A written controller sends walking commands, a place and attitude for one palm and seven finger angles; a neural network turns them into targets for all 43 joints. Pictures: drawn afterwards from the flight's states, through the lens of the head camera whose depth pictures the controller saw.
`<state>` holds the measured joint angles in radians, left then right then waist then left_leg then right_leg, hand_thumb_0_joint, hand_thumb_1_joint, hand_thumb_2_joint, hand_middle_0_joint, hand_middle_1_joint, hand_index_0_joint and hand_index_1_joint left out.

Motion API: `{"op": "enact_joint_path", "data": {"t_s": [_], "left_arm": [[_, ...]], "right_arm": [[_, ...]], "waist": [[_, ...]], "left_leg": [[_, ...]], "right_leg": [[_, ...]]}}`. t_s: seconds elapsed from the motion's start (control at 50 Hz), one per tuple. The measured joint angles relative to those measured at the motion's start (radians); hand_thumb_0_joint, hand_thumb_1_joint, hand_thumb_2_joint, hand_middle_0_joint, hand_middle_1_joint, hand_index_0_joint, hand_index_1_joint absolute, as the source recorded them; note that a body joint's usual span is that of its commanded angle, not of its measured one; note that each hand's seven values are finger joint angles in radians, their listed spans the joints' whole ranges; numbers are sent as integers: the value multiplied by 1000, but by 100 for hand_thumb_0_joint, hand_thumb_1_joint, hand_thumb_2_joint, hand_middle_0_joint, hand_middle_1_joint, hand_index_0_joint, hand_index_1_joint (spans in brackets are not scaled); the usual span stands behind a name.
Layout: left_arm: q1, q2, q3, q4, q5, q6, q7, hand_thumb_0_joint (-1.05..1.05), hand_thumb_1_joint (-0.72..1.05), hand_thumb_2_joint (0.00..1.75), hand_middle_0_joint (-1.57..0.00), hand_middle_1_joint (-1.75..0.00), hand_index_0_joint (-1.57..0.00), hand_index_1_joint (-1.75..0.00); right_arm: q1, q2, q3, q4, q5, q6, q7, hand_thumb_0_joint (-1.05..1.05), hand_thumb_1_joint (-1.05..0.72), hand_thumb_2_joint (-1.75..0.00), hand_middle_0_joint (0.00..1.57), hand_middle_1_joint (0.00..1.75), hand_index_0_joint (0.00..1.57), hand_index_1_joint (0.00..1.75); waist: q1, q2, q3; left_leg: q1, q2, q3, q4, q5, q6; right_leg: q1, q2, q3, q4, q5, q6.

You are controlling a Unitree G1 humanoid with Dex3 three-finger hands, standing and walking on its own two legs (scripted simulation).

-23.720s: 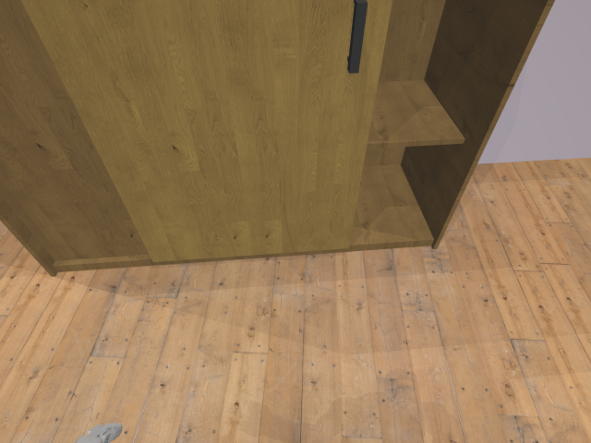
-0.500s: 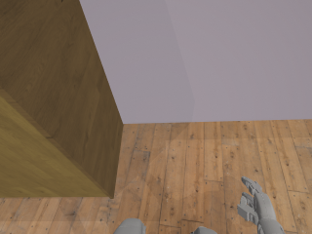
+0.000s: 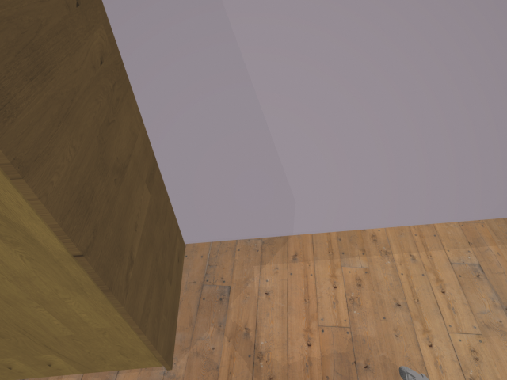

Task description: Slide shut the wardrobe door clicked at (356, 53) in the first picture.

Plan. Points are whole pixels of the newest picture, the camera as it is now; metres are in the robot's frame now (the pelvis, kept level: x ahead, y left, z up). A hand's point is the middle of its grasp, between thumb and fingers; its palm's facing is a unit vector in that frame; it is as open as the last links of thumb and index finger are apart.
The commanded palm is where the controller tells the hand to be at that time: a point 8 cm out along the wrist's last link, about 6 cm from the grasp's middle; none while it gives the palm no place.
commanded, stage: stop walking and hold the door there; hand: left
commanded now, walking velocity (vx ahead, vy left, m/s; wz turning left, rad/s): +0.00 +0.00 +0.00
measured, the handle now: out of the picture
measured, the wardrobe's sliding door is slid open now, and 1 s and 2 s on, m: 0.00 0.00 0.00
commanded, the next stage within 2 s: loosen the grip on the handle in 1.96 s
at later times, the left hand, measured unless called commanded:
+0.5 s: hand out of the picture +0.26 +0.43 +0.14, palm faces +0.69 -0.64 -0.35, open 7.3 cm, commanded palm +0.20 +0.45 +0.13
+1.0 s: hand out of the picture +0.25 +0.43 +0.14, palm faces +0.53 -0.83 -0.19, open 7.2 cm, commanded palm +0.21 +0.44 +0.13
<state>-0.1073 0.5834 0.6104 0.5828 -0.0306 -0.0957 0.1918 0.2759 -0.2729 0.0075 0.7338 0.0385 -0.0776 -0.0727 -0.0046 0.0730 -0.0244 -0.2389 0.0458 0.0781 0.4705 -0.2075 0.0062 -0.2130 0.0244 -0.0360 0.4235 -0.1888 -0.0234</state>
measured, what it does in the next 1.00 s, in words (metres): steps to the left: left foot, then right foot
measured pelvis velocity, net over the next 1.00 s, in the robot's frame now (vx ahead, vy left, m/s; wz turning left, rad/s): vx -0.10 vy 0.13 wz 0.07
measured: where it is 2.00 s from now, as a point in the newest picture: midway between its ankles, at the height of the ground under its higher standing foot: outside the picture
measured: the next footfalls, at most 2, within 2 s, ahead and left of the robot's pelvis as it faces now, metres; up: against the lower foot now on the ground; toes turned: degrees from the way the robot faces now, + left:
left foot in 0.54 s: -0.01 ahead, +0.22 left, +0.00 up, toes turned +7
right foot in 0.76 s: -0.05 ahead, -0.02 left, +0.00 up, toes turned -4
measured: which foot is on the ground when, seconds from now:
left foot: down 0.00-0.36, up 0.38-0.52, down 0.54-1.00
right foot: down 0.00-0.56, up 0.58-0.74, down 0.76-0.92, up 0.94-1.00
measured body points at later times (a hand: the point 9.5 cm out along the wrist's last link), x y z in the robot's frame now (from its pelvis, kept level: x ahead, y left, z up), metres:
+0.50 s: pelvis -0.03 +0.04 -0.01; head -0.02 +0.02 +0.44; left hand +0.22 +0.46 +0.16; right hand +0.14 -0.23 -0.11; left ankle -0.02 +0.16 -0.73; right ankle +0.03 -0.11 -0.74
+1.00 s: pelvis -0.10 +0.13 -0.01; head -0.08 +0.13 +0.44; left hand +0.22 +0.47 +0.15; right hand +0.05 -0.10 -0.12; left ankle -0.05 +0.22 -0.74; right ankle -0.10 -0.01 -0.72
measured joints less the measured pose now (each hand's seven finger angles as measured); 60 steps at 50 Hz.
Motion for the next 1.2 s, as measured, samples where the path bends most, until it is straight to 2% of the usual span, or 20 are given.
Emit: {"op": "enact_joint_path", "data": {"t_s": [0.22,0.34,0.4,0.44,0.48,0.54,0.58,0.64,0.68,0.74,0.76,0.78,0.82,0.86,0.9,0.92,0.94,1.0,1.06,1.2], "left_arm": [[-19,4,-32,56,4,-49,-12,-13,58,79,-33,-136,-17,-130],[-45,-12,-48,39,2,-55,-9,-13,58,80,-34,-136,-18,-130],[-69,-26,-64,18,2,-67,-18,-14,57,80,-35,-137,-18,-131],[-88,-37,-80,0,4,-75,-28,-15,56,80,-36,-137,-18,-131],[-108,-47,-96,-26,8,-84,-43,-16,55,79,-38,-138,-19,-131],[-135,-60,-130,-75,7,-92,-53,-17,54,79,-40,-138,-20,-132],[-153,-67,-153,-114,3,-76,-40,-17,54,78,-40,-139,-20,-131],[-171,-87,-179,-139,-4,-51,-16,-17,57,76,-37,-139,-18,-130],[-187,-101,-197,-148,-11,-30,-6,-15,59,75,-34,-138,-17,-129],[-214,-109,-220,-157,-18,3,-5,-14,62,73,-30,-137,-14,-127],[-223,-106,-226,-159,-20,11,-8,-14,62,73,-30,-137,-13,-127],[-228,-115,-224,-160,-21,10,-7,-14,63,73,-29,-137,-12,-126],[-237,-135,-231,-159,-26,0,-10,-14,64,73,-28,-137,-12,-126],[-249,-154,-247,-164,-25,-7,-24,-13,63,74,-29,-137,-13,-127],[-249,-168,-265,-179,-25,-15,-37,-13,62,75,-31,-137,-14,-128],[-251,-175,-278,-189,-27,-17,-39,-13,62,76,-32,-137,-14,-129],[-254,-180,-290,-197,-28,-16,-34,-13,62,77,-33,-137,-14,-129],[-246,-204,-319,-206,-35,-7,-10,-11,63,78,-32,-137,-13,-128],[-237,-227,-346,-210,-40,3,2,-9,65,78,-31,-136,-13,-129],[-238,-243,-401,-226,-36,30,-3,-8,67,78,-29,-136,-12,-132]], "right_arm": [[-8,-44,-23,-3,5,4,-17,1,-91,-90,20,30,21,30],[-38,-47,-31,-21,5,11,-13,1,-91,-90,20,30,21,30],[-65,-59,-42,-26,8,26,-8,1,-91,-90,20,30,21,30],[-79,-64,-48,-23,12,31,-6,1,-91,-90,20,30,21,30],[-90,-64,-47,-19,14,31,-6,1,-91,-90,20,30,21,30],[-108,-62,-37,-21,10,35,-13,1,-91,-90,20,30,20,30],[-128,-43,-33,-31,10,43,-19,1,-91,-90,20,30,20,30],[-137,-5,-17,-58,7,36,-14,1,-91,-90,20,30,20,30],[-133,20,-4,-69,10,23,0,1,-91,-90,20,30,20,30],[-123,46,19,-74,11,12,24,1,-91,-90,20,30,21,30],[-119,54,28,-75,9,12,29,1,-91,-90,20,30,21,30],[-124,50,36,-71,6,16,32,1,-91,-90,20,30,21,30],[-126,42,38,-59,0,27,31,1,-91,-90,21,30,21,30],[-108,37,39,-41,0,30,27,1,-91,-90,21,30,21,30],[-83,31,43,-25,-5,34,18,1,-91,-90,21,30,21,30],[-73,25,41,-20,-8,35,12,1,-91,-90,21,30,21,30],[-71,24,36,-14,-11,37,6,1,-91,-90,21,30,21,30],[-62,23,28,-6,-10,41,-5,1,-91,-90,21,30,21,30],[-48,33,31,0,-10,30,-10,1,-91,-90,20,30,21,30],[-37,63,47,-6,-14,14,5,1,-91,-90,20,30,21,30]], "waist": [[13,-12,-40],[23,4,-14],[28,21,12],[31,18,23],[23,2,34],[1,-19,53],[11,-44,87],[30,-33,112],[34,-17,120],[41,-12,118],[45,-23,113],[47,-8,117],[38,17,128],[33,7,125],[29,-16,107],[23,-26,100],[21,-41,102],[15,-51,98],[3,-44,84],[28,-60,66]], "left_leg": [[1,-17,6,-34,18,9],[-28,-16,-4,-6,17,14],[-80,-26,-40,95,-43,4],[-109,-40,-69,183,-130,1],[-111,-41,-85,208,-167,-1],[-67,-28,-90,103,-46,-10],[-65,-58,-64,100,-32,-3],[-65,-59,-37,82,-27,18],[-71,-59,-34,62,-6,30],[-101,-76,-25,63,13,38],[-118,-89,-16,78,11,40],[-134,-82,-14,100,3,38],[-166,-79,-32,190,-101,12],[-170,-77,-35,233,-165,3],[-115,-55,-33,137,-89,5],[-100,-49,-20,98,7,11],[-95,-58,-10,101,26,24],[-56,-69,-1,59,2,58],[-11,-63,-21,-37,49,62],[60,-45,-29,-167,111,60]], "right_leg": [[-11,-15,5,-9,6,11],[-20,-16,-5,-14,18,15],[-45,-23,-14,9,19,22],[-69,-43,-15,34,15,33],[-93,-75,-19,63,9,49],[-135,-130,-26,132,-12,80],[-161,-156,0,186,-33,69],[-194,-124,-1,346,-219,54],[-179,-100,-29,390,-248,53],[-94,-85,-68,272,-189,54],[-53,-88,-68,191,-153,45],[-49,-80,-68,167,-155,33],[-50,-75,-73,163,-141,22],[-43,-91,-77,152,-125,30],[-43,-107,-77,163,-128,47],[-47,-116,-79,184,-139,55],[-56,-119,-57,222,-171,52],[-98,-72,25,357,-264,35],[-115,-28,41,397,-235,33],[-112,-7,39,342,-158,34]]}}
